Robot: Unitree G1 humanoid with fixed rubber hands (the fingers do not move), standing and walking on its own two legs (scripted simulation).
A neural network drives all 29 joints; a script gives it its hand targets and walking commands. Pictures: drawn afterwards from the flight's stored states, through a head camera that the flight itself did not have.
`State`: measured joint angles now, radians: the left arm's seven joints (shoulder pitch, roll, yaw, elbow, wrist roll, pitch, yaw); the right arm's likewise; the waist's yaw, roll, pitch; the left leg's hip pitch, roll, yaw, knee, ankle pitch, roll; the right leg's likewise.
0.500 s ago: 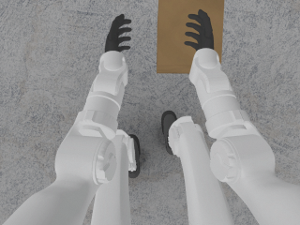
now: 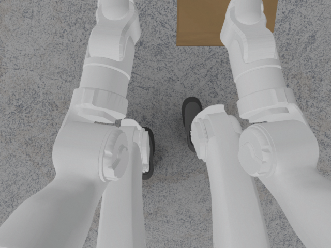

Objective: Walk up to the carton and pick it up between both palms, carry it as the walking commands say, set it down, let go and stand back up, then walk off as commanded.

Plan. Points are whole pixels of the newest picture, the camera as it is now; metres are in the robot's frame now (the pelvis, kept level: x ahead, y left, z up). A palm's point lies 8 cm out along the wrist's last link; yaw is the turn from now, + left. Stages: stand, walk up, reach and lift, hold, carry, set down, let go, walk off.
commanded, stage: set down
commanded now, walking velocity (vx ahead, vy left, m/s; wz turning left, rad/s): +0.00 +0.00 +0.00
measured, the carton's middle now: out of the picture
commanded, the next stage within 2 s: none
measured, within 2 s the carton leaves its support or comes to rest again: neither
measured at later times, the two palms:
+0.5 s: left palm out of the picture +0.58 +0.02 -0.20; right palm out of the picture +0.59 -0.17 -0.17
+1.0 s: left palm out of the picture +0.59 +0.00 -0.23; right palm out of the picture +0.61 -0.18 -0.17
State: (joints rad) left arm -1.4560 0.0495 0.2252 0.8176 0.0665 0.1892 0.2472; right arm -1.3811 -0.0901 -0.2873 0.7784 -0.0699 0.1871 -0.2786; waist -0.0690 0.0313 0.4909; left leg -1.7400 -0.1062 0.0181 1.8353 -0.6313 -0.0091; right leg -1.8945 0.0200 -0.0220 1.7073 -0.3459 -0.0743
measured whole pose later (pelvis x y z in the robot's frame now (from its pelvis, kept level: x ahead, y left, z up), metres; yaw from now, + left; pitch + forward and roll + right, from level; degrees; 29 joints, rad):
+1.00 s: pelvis +0.01 +0.00 -0.09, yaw +1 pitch +33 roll +5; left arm -1.61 0.07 0.45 0.98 0.30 0.22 0.12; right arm -1.80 -0.11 -0.50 1.05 -0.29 0.14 -0.05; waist -0.13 0.03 0.46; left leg -1.98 -0.12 0.04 2.14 -0.74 -0.03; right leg -2.18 0.06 -0.02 2.01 -0.40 -0.07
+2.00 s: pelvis +0.00 +0.01 -0.11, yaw +1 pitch +27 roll +2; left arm -1.59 0.19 0.42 1.14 0.20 0.20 0.06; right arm -1.77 -0.16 -0.50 1.11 -0.31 0.10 0.04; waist -0.16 0.07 0.51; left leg -1.98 -0.16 0.04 2.25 -0.74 -0.02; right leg -2.15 0.04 -0.02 2.10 -0.42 -0.05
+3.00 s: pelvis +0.01 +0.02 -0.12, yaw +2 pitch +26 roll +0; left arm -1.58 0.42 0.02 1.27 -0.16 0.17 0.04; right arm -1.77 -0.28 -0.50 1.30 -0.22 -0.05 0.16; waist -0.17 0.08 0.49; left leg -2.00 -0.18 0.04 2.28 -0.75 0.00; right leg -2.14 0.02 -0.02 2.13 -0.45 -0.04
